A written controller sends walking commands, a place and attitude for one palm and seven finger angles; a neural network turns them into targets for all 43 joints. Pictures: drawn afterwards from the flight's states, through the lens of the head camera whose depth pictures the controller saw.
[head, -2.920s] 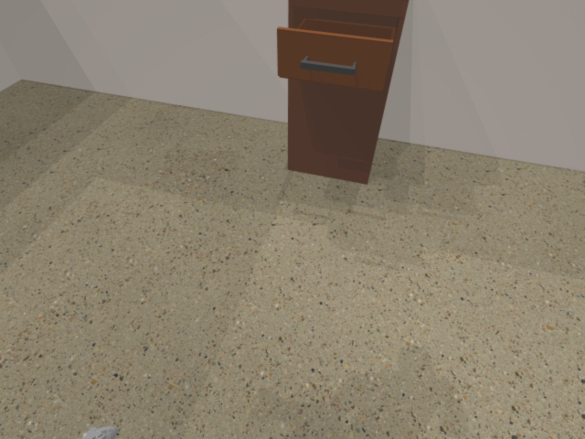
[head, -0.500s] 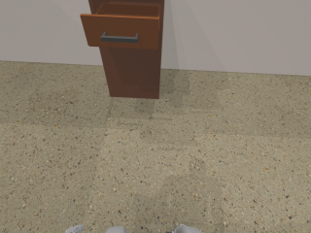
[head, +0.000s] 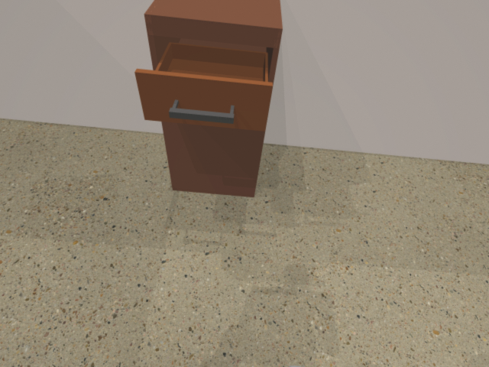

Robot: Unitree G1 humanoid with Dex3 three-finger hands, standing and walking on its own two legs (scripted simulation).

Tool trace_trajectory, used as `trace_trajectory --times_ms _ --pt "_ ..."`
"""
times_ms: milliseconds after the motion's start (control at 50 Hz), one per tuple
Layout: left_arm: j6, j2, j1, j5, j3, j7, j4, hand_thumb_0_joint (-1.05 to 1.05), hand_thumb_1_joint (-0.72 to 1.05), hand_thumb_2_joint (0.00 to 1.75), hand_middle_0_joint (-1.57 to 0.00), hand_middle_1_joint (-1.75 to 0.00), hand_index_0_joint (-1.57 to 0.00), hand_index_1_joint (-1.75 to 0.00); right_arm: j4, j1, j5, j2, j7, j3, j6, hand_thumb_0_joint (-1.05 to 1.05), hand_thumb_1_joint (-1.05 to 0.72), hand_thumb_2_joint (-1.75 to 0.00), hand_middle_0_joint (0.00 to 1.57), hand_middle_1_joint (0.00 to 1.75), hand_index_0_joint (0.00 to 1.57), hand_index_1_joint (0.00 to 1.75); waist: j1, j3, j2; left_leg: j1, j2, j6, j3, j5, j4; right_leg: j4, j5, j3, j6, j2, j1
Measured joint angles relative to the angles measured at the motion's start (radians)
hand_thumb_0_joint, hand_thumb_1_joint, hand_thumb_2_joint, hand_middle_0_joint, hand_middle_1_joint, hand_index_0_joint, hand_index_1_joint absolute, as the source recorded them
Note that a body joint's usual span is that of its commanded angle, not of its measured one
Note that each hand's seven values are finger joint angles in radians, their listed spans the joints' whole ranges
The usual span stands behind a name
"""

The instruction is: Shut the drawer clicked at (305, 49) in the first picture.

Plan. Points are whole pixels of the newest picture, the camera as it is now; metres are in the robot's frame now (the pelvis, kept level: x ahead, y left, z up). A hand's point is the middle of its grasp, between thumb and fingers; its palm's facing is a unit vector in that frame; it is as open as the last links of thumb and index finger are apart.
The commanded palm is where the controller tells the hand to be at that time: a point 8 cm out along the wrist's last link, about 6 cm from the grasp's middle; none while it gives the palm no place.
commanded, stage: walk to a spot facing it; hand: left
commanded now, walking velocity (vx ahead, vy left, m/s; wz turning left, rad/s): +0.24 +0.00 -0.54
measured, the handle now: (203, 111) +0.78 +0.18 -0.05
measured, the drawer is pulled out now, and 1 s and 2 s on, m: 0.23 0.23 0.23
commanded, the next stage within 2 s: take the last steps up to it in 0.06 s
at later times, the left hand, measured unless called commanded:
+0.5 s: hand (198, 290) +0.30 +0.11 -0.17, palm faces -0.04 -0.98 -0.20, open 7.3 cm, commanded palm none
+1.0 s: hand (173, 278) +0.32 +0.17 -0.17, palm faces +0.08 -0.99 -0.15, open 7.4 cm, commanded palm none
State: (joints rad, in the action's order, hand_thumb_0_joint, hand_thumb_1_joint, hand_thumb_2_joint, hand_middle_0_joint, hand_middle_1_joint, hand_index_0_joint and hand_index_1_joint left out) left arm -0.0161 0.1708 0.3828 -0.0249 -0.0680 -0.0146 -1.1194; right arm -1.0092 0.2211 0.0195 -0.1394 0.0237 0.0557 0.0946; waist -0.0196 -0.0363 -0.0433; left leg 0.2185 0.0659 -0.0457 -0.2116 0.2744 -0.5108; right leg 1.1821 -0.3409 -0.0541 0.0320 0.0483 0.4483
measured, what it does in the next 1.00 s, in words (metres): walks ahead: right foot, then left foot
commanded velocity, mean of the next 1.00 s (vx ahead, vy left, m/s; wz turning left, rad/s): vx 0.25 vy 0.01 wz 0.05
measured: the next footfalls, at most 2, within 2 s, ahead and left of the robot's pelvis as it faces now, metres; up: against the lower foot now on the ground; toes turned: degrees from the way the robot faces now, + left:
right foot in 0.34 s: +0.27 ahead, -0.15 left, +0.00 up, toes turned -15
left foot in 0.78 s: +0.37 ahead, +0.08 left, +0.00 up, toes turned +10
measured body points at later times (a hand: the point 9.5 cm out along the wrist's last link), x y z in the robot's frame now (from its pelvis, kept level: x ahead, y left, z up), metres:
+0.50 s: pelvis +0.18 -0.05 -0.01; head +0.20 -0.06 +0.44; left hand +0.30 +0.16 -0.15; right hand +0.11 -0.26 -0.17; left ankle +0.13 +0.08 -0.65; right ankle +0.23 -0.14 -0.74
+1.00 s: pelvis +0.33 +0.00 +0.01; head +0.34 +0.02 +0.46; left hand +0.32 +0.23 -0.16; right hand +0.34 -0.22 -0.14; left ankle +0.33 +0.08 -0.74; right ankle +0.35 -0.14 -0.66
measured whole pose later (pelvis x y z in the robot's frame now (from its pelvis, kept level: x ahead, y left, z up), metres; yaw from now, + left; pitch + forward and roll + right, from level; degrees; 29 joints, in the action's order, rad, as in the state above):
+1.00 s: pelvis +0.33 +0.00 +0.01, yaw +1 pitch -1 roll +0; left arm -0.01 0.18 0.31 -0.02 -0.06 -0.01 -1.09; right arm -1.08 0.31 0.01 -0.12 0.02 0.02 0.06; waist -0.02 -0.04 -0.04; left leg 0.15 0.01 -0.06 -0.17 0.22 -0.39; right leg 1.06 -0.29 -0.08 -0.01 0.10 0.50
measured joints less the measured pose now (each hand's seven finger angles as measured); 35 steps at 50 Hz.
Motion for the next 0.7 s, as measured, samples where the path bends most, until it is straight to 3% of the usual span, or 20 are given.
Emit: trace_trajectory --times_ms 80,160,220,300,340,380,420,460,560,700 --pt "0.012 0.008 -0.058 -0.003 -0.010 -0.002 0.040 0.01 0.92 0.90 -0.20 -0.30 -0.19 -0.30 -0.050 0.067 0.000 -0.010 0.005 -0.012 -0.004 -0.02 -0.95 -0.89 0.20 0.30 0.20 0.29 -0.006 0.003 -0.003 -0.099 -0.011 0.003 -0.036 -0.004 0.106 -0.027 0.091 0.008 -0.021 0.038 0.118" --pt "0.026 0.010 -0.127 -0.003 -0.015 -0.012 0.078 0.00 0.92 0.90 -0.20 -0.30 -0.19 -0.30 -0.093 0.125 -0.001 -0.001 0.004 -0.019 -0.019 -0.01 -0.93 -0.89 0.20 0.30 0.20 0.29 -0.002 -0.011 0.003 -0.180 -0.008 0.021 -0.071 0.020 0.156 -0.172 0.159 -0.015 -0.034 0.059 0.160" --pt "0.031 0.011 -0.182 -0.001 -0.014 -0.014 0.098 0.00 0.92 0.90 -0.19 -0.30 -0.19 -0.30 -0.109 0.156 0.003 0.008 0.003 -0.022 -0.028 0.00 -0.92 -0.89 0.20 0.30 0.20 0.29 0.022 -0.034 0.012 -0.224 0.000 0.040 -0.096 0.056 0.157 -0.327 0.175 -0.044 -0.029 0.055 0.141" --pt "0.016 0.012 -0.244 0.000 -0.004 -0.009 0.115 0.00 0.92 0.90 -0.19 -0.30 -0.19 -0.30 -0.135 0.196 0.006 0.017 -0.001 -0.022 -0.040 0.00 -0.91 -0.89 0.20 0.30 0.20 0.29 0.060 -0.058 0.033 -0.262 0.025 0.077 -0.113 0.138 0.096 -0.498 0.151 -0.076 0.006 0.018 0.053" --pt "-0.013 0.018 -0.256 -0.004 0.004 -0.008 0.126 0.00 0.92 0.90 -0.20 -0.30 -0.19 -0.30 -0.155 0.230 0.000 0.026 -0.008 -0.024 -0.048 0.01 -0.91 -0.89 0.20 0.30 0.20 0.29 0.066 -0.051 0.033 -0.230 0.050 0.086 -0.100 0.205 -0.046 -0.591 0.191 -0.092 0.028 0.007 -0.030" --pt "-0.041 0.010 -0.270 0.003 0.005 0.000 0.129 0.00 0.92 0.90 -0.20 -0.30 -0.19 -0.30 -0.171 0.222 -0.010 0.026 -0.014 -0.024 -0.068 0.01 -0.91 -0.89 0.20 0.30 0.20 0.29 0.062 -0.059 0.051 -0.102 0.061 0.066 0.009 0.256 -0.366 -0.528 0.145 -0.105 0.042 -0.003 -0.028" --pt "-0.044 -0.002 -0.267 0.010 0.011 0.008 0.127 0.00 0.92 0.90 -0.20 -0.30 -0.19 -0.30 -0.168 0.197 -0.011 0.022 -0.015 -0.018 -0.086 0.01 -0.91 -0.89 0.20 0.30 0.20 0.29 0.063 -0.058 0.066 0.027 0.043 0.046 0.103 0.226 -0.622 -0.529 0.105 -0.120 0.043 -0.012 -0.063" --pt "-0.041 -0.016 -0.249 0.011 0.016 0.017 0.119 0.00 0.92 0.90 -0.20 -0.30 -0.19 -0.30 -0.152 0.167 -0.005 0.015 -0.017 -0.012 -0.093 0.01 -0.91 -0.89 0.20 0.30 0.20 0.29 0.065 -0.044 0.075 0.133 0.045 0.039 0.140 0.142 -0.718 -0.585 0.110 -0.133 0.031 -0.020 -0.111" --pt "-0.048 -0.013 -0.193 0.010 0.004 0.036 0.100 -0.02 0.95 0.89 -0.20 -0.30 -0.20 -0.30 -0.090 0.099 0.004 0.006 -0.023 -0.003 -0.091 0.01 -0.91 -0.89 0.20 0.29 0.20 0.29 0.060 0.006 0.074 0.272 0.067 0.055 0.148 0.034 -0.584 -0.723 0.135 -0.163 0.028 -0.030 -0.209" --pt "-0.043 -0.004 -0.104 0.001 0.014 0.020 0.057 -0.01 0.94 0.89 -0.20 -0.30 -0.20 -0.30 -0.056 0.038 0.006 -0.035 -0.038 0.007 -0.092 0.02 -0.94 -0.89 0.20 0.29 0.20 0.29 0.013 0.031 0.052 0.228 0.059 0.054 0.108 0.016 -0.250 -0.774 0.095 -0.192 -0.010 -0.012 -0.307"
